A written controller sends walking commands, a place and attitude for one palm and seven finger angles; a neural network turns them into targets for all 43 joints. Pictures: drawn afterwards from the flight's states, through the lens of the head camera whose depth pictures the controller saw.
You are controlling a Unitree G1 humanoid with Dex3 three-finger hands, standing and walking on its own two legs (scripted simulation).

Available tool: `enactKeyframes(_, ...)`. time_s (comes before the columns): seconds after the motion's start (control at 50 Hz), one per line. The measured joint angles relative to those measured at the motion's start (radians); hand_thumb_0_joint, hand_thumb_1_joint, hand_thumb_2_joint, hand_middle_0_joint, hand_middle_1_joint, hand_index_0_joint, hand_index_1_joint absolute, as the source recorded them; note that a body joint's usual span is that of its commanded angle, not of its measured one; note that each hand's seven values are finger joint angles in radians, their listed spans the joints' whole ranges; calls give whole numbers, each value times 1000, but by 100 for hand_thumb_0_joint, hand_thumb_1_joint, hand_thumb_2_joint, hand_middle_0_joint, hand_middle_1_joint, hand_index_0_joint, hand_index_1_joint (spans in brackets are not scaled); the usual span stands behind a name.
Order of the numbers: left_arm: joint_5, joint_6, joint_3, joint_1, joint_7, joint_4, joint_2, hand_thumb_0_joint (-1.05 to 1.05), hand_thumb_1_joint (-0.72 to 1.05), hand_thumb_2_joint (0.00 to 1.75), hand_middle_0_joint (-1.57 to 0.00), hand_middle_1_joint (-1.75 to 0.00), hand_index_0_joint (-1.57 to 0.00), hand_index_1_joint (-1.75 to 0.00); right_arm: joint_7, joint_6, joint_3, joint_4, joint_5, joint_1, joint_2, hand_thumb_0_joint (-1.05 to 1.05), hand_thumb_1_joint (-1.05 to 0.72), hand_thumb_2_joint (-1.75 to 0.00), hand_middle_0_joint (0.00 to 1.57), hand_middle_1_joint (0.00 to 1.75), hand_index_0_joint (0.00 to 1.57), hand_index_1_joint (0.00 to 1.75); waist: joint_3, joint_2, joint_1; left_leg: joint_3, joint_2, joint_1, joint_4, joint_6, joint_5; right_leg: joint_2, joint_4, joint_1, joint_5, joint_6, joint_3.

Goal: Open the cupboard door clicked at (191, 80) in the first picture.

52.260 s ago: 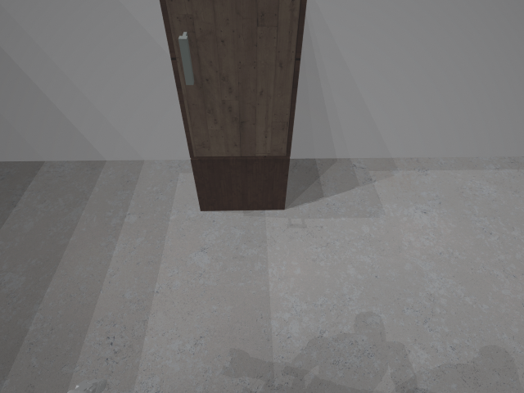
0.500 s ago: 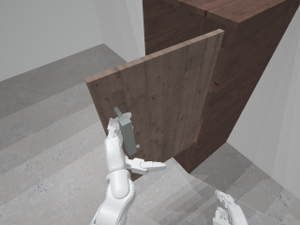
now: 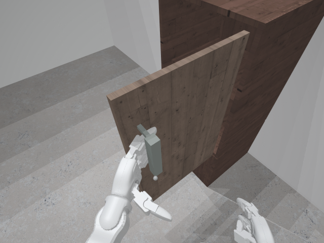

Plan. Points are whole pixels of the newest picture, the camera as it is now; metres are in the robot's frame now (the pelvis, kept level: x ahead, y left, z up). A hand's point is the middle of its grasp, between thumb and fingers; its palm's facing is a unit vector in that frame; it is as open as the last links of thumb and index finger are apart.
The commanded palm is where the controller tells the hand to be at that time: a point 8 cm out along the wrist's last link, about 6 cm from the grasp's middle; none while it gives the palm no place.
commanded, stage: slide the hand sideways off the handle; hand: left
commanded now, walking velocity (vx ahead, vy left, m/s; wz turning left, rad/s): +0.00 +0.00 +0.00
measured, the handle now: (149, 150) +0.32 +0.05 +0.07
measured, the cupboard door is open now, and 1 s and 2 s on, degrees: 90 87 87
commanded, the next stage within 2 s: draw the hand back to the body in 0.90 s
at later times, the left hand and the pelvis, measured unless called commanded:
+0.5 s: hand (133, 189) +0.22 +0.08 +0.07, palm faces -0.10 -0.99 -0.02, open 16.1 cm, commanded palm +0.19 +0.14 +0.07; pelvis +0.01 +0.00 -0.01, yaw +0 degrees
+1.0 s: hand (106, 205) +0.19 +0.13 +0.07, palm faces -0.09 -1.00 -0.02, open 16.3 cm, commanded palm +0.17 +0.18 +0.08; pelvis +0.01 +0.00 -0.02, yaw +1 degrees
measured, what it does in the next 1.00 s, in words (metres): stands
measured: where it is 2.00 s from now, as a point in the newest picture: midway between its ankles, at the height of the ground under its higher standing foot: outside the picture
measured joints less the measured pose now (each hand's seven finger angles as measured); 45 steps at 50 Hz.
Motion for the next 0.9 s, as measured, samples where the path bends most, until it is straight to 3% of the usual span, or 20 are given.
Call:
enactKeyframes(0.14, 68, -1, 5, 70, 55, -69, -7, -1, -50, 30, -19, -33, -20, -33, 23, 5, 9, -37, -14, 11, 23, 2, -90, -89, 20, 30, 20, 30, -7, -33, -6, 15, 3, -9, 7, -1, -9, 4, 18, -20, -9, -1, 15)
enactKeyframes(0.22, 71, -10, 28, 139, 45, -122, 20, -1, -50, 30, -20, -33, -20, -33, 29, 15, 9, -51, -14, 16, 24, 2, -90, -89, 20, 30, 20, 30, -13, -28, -5, 14, 10, -14, 21, -3, -22, 11, 26, -24, -17, -3, 14)
enactKeyframes(0.64, -11, -48, 152, 337, -78, -276, 92, -1, -50, 30, -17, -32, -18, -31, -2, -30, -6, -78, -2, 41, -6, 2, -90, -89, 20, 30, 20, 30, -31, -5, 4, -9, 14, -82, 92, -10, -64, 11, 88, -81, -62, -8, -8)
enactKeyframes(0.9, -108, -77, 281, 419, -190, -304, 141, -1, -50, 30, -15, -31, -16, -30, -25, -46, -19, -69, 15, 42, -12, 2, -90, -89, 20, 30, 20, 30, -50, -4, 9, -25, 21, -111, 128, -11, -80, 16, 102, -96, -70, -8, -23)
